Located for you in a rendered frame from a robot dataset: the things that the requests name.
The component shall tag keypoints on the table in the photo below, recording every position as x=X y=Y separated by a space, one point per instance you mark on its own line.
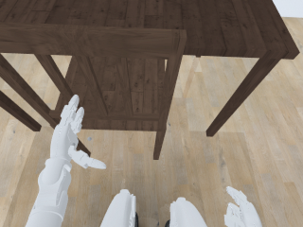
x=215 y=28

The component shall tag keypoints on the chair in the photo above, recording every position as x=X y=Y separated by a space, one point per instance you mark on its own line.
x=119 y=73

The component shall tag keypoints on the robot thigh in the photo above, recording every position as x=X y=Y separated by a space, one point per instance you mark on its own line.
x=120 y=211
x=185 y=214

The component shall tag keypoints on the left robot thigh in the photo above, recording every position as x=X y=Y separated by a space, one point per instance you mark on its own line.
x=120 y=211

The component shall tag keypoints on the right robot thigh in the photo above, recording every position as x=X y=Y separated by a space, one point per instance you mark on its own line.
x=185 y=214

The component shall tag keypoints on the robot right hand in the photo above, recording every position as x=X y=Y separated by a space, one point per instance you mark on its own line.
x=245 y=216

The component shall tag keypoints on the robot left forearm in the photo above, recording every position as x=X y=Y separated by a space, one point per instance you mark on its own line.
x=50 y=205

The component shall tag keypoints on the robot left hand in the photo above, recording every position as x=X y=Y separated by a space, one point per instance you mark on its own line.
x=65 y=134

